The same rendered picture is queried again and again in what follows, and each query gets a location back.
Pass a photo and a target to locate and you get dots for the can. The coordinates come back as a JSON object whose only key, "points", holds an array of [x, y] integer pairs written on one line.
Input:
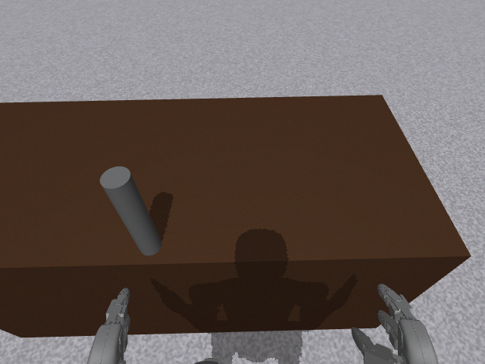
{"points": [[121, 189]]}

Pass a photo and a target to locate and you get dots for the left robot hand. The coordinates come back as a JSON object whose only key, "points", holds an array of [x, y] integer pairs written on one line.
{"points": [[111, 341]]}

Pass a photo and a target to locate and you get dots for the right robot hand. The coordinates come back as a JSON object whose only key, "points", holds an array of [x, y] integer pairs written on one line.
{"points": [[408, 335]]}

